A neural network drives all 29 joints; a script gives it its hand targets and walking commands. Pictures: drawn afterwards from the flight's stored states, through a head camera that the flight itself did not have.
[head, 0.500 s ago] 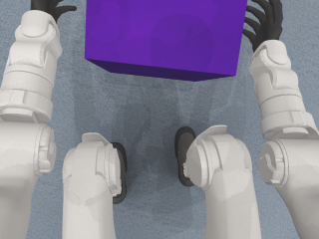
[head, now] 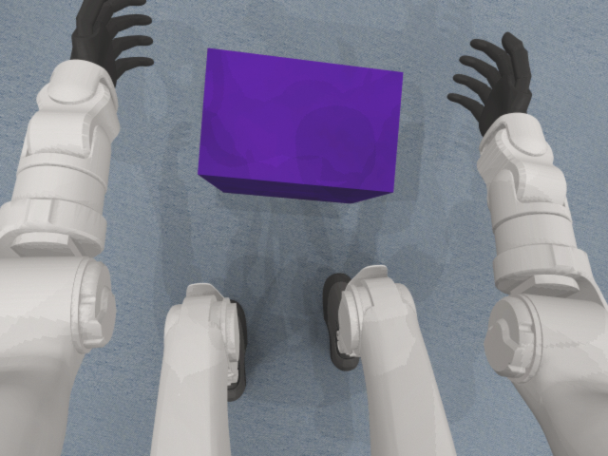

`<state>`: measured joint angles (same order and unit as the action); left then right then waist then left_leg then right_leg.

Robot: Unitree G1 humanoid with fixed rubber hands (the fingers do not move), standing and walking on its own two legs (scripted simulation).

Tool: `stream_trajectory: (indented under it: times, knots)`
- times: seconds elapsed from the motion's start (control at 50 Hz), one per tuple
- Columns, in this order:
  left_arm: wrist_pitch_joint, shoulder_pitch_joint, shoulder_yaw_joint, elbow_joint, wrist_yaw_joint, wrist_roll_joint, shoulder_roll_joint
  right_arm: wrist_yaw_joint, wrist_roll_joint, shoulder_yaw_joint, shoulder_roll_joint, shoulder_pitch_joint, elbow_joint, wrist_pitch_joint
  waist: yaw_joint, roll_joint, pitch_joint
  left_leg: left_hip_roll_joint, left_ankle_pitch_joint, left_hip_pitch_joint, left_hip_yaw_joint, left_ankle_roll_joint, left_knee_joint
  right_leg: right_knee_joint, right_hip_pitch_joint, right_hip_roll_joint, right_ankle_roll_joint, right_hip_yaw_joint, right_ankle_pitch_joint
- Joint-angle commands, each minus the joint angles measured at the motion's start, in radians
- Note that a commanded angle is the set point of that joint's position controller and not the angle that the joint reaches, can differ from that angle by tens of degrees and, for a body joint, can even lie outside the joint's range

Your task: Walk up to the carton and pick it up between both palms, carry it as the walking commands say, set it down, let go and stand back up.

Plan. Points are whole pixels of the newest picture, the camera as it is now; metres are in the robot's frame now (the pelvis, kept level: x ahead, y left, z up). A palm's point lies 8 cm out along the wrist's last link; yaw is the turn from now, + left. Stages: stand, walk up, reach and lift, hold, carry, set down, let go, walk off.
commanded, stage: set down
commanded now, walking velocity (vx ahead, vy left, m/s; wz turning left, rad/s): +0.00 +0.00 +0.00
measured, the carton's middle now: (296, 144) +0.52 -0.04 -0.35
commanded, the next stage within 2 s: let go in 0.68 s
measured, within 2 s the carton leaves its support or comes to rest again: neither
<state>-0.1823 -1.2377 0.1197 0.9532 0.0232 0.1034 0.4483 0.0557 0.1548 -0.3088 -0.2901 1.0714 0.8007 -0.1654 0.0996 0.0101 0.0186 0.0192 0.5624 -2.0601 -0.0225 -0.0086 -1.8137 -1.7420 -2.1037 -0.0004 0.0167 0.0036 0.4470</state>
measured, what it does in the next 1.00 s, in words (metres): rises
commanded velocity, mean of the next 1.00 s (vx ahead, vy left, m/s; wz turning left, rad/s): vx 0.00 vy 0.00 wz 0.00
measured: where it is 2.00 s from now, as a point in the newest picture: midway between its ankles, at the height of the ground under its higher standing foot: (287, 351)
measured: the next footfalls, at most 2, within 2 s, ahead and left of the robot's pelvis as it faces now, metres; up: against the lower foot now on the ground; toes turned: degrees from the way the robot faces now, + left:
none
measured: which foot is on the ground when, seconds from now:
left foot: down 0.00-1.00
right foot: down 0.00-1.00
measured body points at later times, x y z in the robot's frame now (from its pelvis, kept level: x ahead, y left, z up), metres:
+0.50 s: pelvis +0.03 +0.00 +0.14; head +0.32 +0.00 +0.48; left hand +0.57 +0.19 +0.04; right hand +0.50 -0.27 +0.04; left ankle +0.08 +0.12 -0.45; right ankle +0.12 -0.12 -0.45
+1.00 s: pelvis +0.06 +0.00 +0.21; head +0.32 +0.00 +0.59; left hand +0.48 +0.21 +0.09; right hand +0.43 -0.26 +0.11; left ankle +0.08 +0.12 -0.45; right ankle +0.12 -0.12 -0.45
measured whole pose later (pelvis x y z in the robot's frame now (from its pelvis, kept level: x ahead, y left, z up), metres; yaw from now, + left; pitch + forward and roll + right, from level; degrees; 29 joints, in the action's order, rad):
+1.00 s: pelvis +0.06 +0.00 +0.21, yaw +1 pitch +37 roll +0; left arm -0.15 -0.58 0.19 0.60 -0.01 -0.06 0.24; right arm -0.12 0.00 -0.24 -0.24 0.47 0.53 -0.13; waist 0.07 0.00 0.06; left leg 0.02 0.35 -1.22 -0.03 -0.01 -0.94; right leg -0.90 -1.26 -0.01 0.00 0.00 0.28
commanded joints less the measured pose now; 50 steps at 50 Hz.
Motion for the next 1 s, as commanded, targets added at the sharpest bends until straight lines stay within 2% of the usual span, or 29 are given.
stream_trajectory:
  times: [0.0,0.2,0.56,0.64,0.72,0.8,0.88,0.94,0.98]
  knots:
    - [0.006,-0.227,0.036,-0.15,0.009,-0.017,0.129,-0.009,-0.012,-0.036,-0.154,0.152,-0.151,0.007,0.026,0.097,1.099,0.046,-0.243,0.554,0.053,-0.012,0.252,0.187,0.689,0.047,0.019,-0.078,-0.287]
    - [-0.015,-0.149,0.071,-0.219,0.041,-0.045,0.105,-0.047,-0.022,-0.057,-0.142,0.063,-0.222,-0.01,0.023,0.1,1.146,0.056,-0.357,0.718,0.055,-0.025,0.435,0.371,0.821,0.05,0.029,-0.081,-0.399]
    - [0.016,-0.035,0.122,-0.155,0.089,-0.113,0.041,-0.095,-0.102,-0.097,-0.075,-0.06,-0.203,0.011,0.024,0.081,0.998,0.058,-0.44,0.942,0.036,-0.027,0.79,0.72,1.074,0.05,0.031,-0.074,-0.501]
    - [0.033,-0.026,0.149,-0.103,0.089,-0.147,0.019,-0.1,-0.143,-0.102,-0.036,-0.056,-0.163,0.026,0.025,0.076,0.881,0.052,-0.403,0.921,0.036,-0.031,0.827,0.761,1.072,0.039,0.029,-0.072,-0.461]
    - [0.041,0.027,0.184,-0.084,0.079,-0.185,0.017,-0.106,-0.179,-0.107,-0.029,-0.092,-0.148,0.033,0.01,0.074,0.898,0.051,-0.432,0.946,0.038,-0.033,0.828,0.76,1.126,0.039,0.027,-0.066,-0.478]
    - [0.043,0.144,0.188,-0.177,0.043,-0.193,0.007,-0.122,-0.184,-0.08,-0.069,-0.176,-0.222,0.038,0.005,0.062,1.078,0.049,-0.559,1.071,0.038,-0.036,0.822,0.752,1.286,0.046,0.02,-0.061,-0.577]
    - [0.04,0.413,0.124,-0.382,-0.006,-0.186,-0.059,-0.157,-0.179,-0.01,-0.108,-0.444,-0.331,0.043,0.018,0.049,1.162,0.051,-0.682,1.274,0.034,-0.036,0.878,0.796,1.469,0.054,0.0,-0.04,-0.666]
    - [0.052,0.503,0.074,-0.514,-0.042,-0.167,-0.102,-0.18,-0.152,0.045,-0.113,-0.499,-0.413,0.056,-0.008,0.033,1.024,0.054,-0.624,1.306,0.032,-0.022,0.946,0.85,1.522,0.051,-0.022,-0.023,-0.61]
    - [0.062,0.573,0.055,-0.558,-0.049,-0.156,-0.117,-0.184,-0.137,0.071,-0.101,-0.567,-0.435,0.064,-0.015,0.025,0.927,0.056,-0.576,1.307,0.037,-0.016,0.984,0.885,1.57,0.048,-0.024,-0.013,-0.59]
